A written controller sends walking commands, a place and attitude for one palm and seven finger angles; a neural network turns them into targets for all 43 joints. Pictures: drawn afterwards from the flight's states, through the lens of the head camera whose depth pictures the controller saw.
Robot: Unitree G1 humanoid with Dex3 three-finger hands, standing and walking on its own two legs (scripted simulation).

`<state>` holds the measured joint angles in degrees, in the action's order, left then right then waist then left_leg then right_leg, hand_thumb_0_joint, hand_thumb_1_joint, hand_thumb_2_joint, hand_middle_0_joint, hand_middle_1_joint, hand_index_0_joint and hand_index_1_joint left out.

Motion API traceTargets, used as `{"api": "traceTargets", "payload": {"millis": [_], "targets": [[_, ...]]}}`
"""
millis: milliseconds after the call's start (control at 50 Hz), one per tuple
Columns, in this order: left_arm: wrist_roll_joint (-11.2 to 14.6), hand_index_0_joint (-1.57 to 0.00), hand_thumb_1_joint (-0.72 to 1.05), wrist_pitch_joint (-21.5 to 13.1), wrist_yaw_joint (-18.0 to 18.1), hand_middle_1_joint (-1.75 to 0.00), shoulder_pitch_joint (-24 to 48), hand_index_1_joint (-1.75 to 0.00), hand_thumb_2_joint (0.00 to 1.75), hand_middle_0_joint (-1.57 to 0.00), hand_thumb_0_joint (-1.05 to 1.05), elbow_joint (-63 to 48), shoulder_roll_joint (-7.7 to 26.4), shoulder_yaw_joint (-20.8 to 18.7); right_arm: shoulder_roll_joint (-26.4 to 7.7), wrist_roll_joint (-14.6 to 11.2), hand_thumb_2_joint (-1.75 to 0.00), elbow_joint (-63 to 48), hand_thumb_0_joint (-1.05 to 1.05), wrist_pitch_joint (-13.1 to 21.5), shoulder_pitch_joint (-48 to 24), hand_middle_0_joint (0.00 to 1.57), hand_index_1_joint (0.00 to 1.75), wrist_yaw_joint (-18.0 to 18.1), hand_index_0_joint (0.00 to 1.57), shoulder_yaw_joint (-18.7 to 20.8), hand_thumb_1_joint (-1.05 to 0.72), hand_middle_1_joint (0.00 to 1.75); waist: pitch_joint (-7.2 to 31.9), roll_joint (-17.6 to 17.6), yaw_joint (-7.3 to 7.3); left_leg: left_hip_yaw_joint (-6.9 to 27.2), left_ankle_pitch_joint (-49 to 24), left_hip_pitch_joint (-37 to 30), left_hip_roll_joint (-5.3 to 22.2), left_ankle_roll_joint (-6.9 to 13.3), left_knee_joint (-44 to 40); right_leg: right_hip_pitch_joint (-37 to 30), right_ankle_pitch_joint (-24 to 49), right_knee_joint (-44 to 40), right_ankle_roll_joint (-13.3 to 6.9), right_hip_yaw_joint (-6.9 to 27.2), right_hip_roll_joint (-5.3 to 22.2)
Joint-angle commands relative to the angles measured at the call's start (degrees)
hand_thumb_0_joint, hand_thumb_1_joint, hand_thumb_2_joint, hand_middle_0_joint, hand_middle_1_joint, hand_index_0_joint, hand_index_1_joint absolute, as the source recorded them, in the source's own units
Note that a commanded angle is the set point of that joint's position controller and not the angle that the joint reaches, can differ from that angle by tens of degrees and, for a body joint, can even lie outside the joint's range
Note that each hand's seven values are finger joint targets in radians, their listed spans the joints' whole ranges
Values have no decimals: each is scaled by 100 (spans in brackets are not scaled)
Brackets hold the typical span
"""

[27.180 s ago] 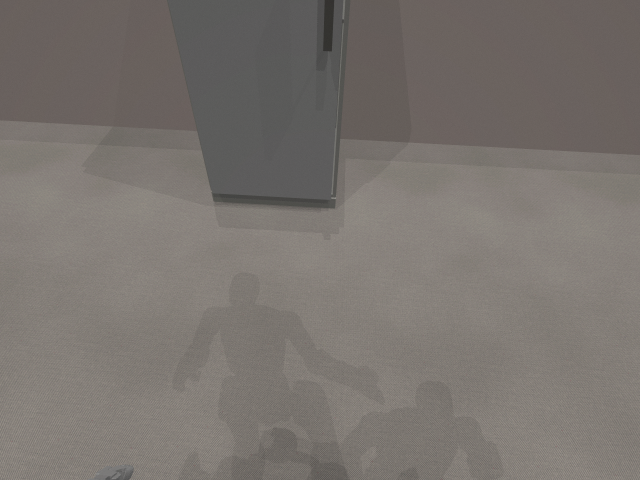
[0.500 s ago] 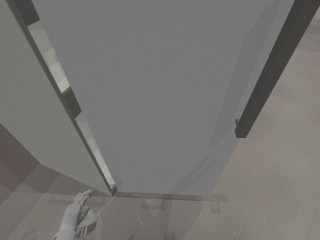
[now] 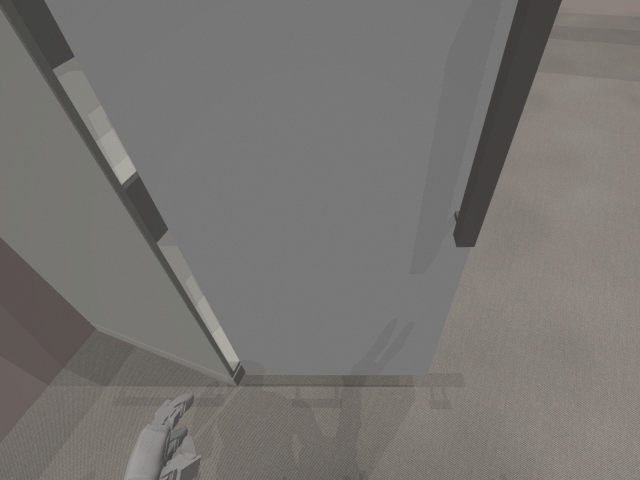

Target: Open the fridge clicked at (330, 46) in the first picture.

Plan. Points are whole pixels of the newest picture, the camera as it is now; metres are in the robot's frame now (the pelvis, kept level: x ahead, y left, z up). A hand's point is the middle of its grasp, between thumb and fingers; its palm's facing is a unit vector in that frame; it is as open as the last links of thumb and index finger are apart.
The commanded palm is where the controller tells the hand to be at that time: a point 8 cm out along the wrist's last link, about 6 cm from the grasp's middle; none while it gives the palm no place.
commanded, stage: step back with the hand held close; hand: right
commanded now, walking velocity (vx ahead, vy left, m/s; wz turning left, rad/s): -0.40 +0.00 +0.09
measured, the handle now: (497, 107) +0.49 -0.20 +0.22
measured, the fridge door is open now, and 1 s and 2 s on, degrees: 70 70 70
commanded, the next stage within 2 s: stop stepping back and stand still in 0.18 s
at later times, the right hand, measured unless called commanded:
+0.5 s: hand out of the picture +0.12 -0.29 +0.16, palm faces +0.43 +0.82 -0.37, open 7.4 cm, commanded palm +0.05 -0.31 +0.18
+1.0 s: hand out of the picture +0.08 -0.29 +0.17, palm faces +0.44 +0.82 -0.36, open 7.5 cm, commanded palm +0.02 -0.33 +0.18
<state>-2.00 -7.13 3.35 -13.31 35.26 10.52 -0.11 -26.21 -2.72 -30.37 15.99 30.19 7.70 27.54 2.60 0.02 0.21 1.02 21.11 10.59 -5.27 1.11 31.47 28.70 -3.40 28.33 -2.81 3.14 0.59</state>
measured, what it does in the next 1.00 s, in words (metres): walks backwards: left foot, then right foot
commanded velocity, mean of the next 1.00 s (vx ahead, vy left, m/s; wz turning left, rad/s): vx -0.02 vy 0.02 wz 0.00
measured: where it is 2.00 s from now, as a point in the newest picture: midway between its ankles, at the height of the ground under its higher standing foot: outside the picture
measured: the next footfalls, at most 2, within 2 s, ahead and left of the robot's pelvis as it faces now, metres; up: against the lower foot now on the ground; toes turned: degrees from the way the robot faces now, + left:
left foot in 0.02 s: -0.08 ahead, +0.08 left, +0.00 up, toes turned +2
right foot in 0.40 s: -0.04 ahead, -0.11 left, +0.00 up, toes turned +2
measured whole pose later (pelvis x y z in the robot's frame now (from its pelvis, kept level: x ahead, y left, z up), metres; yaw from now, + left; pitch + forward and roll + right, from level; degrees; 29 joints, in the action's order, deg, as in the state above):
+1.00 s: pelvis -0.13 -0.03 +0.01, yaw +1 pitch -2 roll +1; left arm -1.3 -9.3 3.9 -16.2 38.0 10.4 1.1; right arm -22.1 -1.3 -23.7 11.3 26.9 8.5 23.0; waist 2.5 -2.0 -0.6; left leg -0.2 22.7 13.5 -2.5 0.7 35.5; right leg 13.9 -9.9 25.7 -3.2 -0.1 -2.2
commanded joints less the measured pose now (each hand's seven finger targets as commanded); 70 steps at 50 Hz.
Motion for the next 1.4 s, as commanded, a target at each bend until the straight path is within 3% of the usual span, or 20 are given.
{"api": "traceTargets", "payload": {"millis": [0, 80, 160, 200, 240, 320, 360, 400, 460, 580, 660, 760, 800, 860, 920, 980, 1080, 1100, 1200, 1380], "targets": [[-66, -20, 90, -175, 85, -30, 510, -30, 90, -20, 0, -491, 786, -280, -1006, -87, -90, -1121, 0, 452, -401, 20, 30, 41, 20, 422, -90, 30, 830, 307, 1, 919, -1645, 998, 1120, 290, -1419, -2130, 519, 27, 246, 288, 635], [179, -20, 90, -137, 154, -30, 680, -30, 90, -20, 0, -704, 979, -414, -953, -127, -90, -1191, 0, 289, -845, 20, 30, -25, 20, 188, -90, 30, 1820, 180, -31, -17, -2061, 1133, 219, -496, -578, -3883, 2791, -148, 7, 79, 768], [48, -20, 90, 23, 41, -30, 1041, -30, 90, -20, 0, -1035, 903, -384, -1101, -334, -90, -1285, 0, 150, 82, 20, 30, -80, 20, 698, -90, 30, 906, 1330, 146, -73, 288, -98, 150, 35, -433, -893, -2005, -1766, 61, 769, 1057], [101, -20, 90, 128, 44, -30, 921, -30, 90, -20, 0, -1051, 775, -386, -1453, -337, -90, -1410, 0, 173, 276, 20, 30, -42, 20, 1004, -90, 30, 800, 81, 111, 614, 1096, 827, 903, 398, -1521, -1055, -2144, -154, 413, 39, 300], [113, -20, 90, 138, 46, -30, 832, -30, 90, -20, 0, -903, 657, -364, -1217, -280, -90, -1226, 0, 77, 411, 20, 30, 62, 20, 746, -90, 30, 215, -1160, 153, 1980, 1085, 2822, 2607, 1163, -2544, -1289, -1877, 3162, 626, -206, -389], [84, -20, 90, 27, 222, -30, 646, -30, 90, -20, 0, -765, 729, -121, -918, -67, -90, -662, 0, -62, -361, 20, 30, 126, 20, 399, -90, 30, -181, -353, -140, 479, -2659, 1140, 1507, 344, -825, -1015, -1224, 474, 311, -252, 20], [190, -20, 90, -175, 309, -30, 604, -30, 90, -20, 0, -794, 1066, -244, -778, -38, -90, -755, 0, -5, -688, 20, 30, 164, 20, 184, -90, 30, 335, 806, 27, 50, -1660, 733, 635, -107, -92, -1705, 516, -826, 35, 378, 648], [293, -20, 90, -348, 341, -30, 545, -30, 90, -20, 0, -893, 1064, -274, -853, -52, -90, -541, 0, 34, -548, 20, 30, 202, 20, 231, -90, 30, 695, 465, 146, 66, -945, 684, 336, -163, -62, -2125, 963, -719, -215, 970, 1048], [131, -20, 90, -475, 251, -30, 544, -30, 90, -20, 0, -767, 921, -245, -737, 19, -90, -1390, 0, 45, -817, 20, 30, 165, 20, 137, -90, 30, 529, 1492, 13, 241, 446, 561, 308, -115, 1063, -1492, -2283, -2068, -218, 1949, 1343], [77, -20, 90, -382, 151, -30, 584, -30, 90, -20, 0, -805, 890, -195, -772, 75, -90, -898, 0, -88, 109, 20, 30, 135, 20, 240, -90, 30, 140, 1030, 17, -253, 89, -813, 185, 71, -1130, -440, -3106, -1851, 228, 625, 492], [55, -20, 90, -261, 180, -30, 524, -30, 90, -20, 0, -644, 891, -289, -770, -42, -90, -478, 0, -110, -410, 20, 30, 92, 20, 238, -90, 30, 91, -710, -32, 1351, 1617, 1207, 1495, 721, -2307, -1614, -1544, 930, 287, -70, -64], [162, -20, 90, -244, 187, -30, 507, -30, 90, -20, 0, -522, 876, -188, -570, 30, -90, -106, 0, -170, -1254, 20, 30, 130, 20, -110, -90, 30, -568, -380, -144, 1086, 1345, 1457, 1607, 623, -1621, -1365, -1660, 617, 81, -125, 144], [175, -20, 90, -347, 250, -30, 637, -30, 90, -20, 0, -615, 989, -210, -657, 68, -90, -449, 0, -96, -1480, 20, 30, 131, 20, -78, -90, 30, -572, 611, -97, 513, 861, 1436, 874, 262, -760, -1698, -1961, -547, -93, 412, 393], [106, -20, 90, -453, 211, -30, 591, -30, 90, -20, 0, -648, 852, -119, -721, 147, -90, -883, 0, 22, -1475, 20, 30, 128, 20, 24, -90, 30, -583, 1657, -78, 15, 543, 1140, 193, -82, 1313, -964, -4446, -2555, -445, 2773, 1475], [75, -20, 90, -567, 105, -30, 519, -30, 90, -20, 0, -617, 727, -117, -748, 160, -90, -868, 0, 35, -911, 20, 30, 145, 20, 146, -90, 30, -296, 707, 59, 72, 309, 750, 455, -51, 717, -1233, -2715, -2081, -480, 1880, 1320], [99, -20, 90, -486, 81, -30, 513, -30, 90, -20, 0, -705, 824, -137, -613, 170, -90, -656, 0, 1, -211, 20, 30, 119, 20, 141, -90, 30, -10, 1052, 50, -241, -239, -604, 364, 4, -822, -687, -2606, -1598, -64, 725, 699], [89, -20, 90, -337, 98, -30, 463, -30, 90, -20, 0, -656, 840, -206, -655, 60, -90, -164, 0, 6, -340, 20, 30, 81, 20, 246, -90, 30, -86, -421, -23, 949, 660, 331, 1120, 298, -1687, -1014, -1790, -211, 100, 161, 197], [266, -20, 90, -669, -373, -30, 655, -30, 90, -20, 0, 570, 1445, -454, 316, 364, -90, 3845, 0, -729, -672, 20, 30, -613, 20, -2161, -90, 30, -174, -601, -346, 429, -1282, 927, 1638, 415, -759, -1046, -324, 1060, 129, 124, 428], [67, -20, 90, 334, -264, -30, 88, -30, 90, -20, 0, 563, 1258, -382, 531, 498, -90, 4814, 0, -1590, -1255, 20, 30, -744, 20, -2187, -90, 30, 287, -1153, -157, 151, -2201, 646, 1232, 393, 115, -1147, 947, 797, -108, 509, 419], [39, -20, 90, 628, -168, -30, 302, -30, 90, -20, 0, 1564, 886, -100, 572, 375, -90, 7883, 0, -1564, -1614, 20, 30, -683, 20, -2509, -90, 30, -109, 595, -44, 587, -939, 56, 1199, 348, -998, -1279, -306, -295, -16, 513, 225]]}}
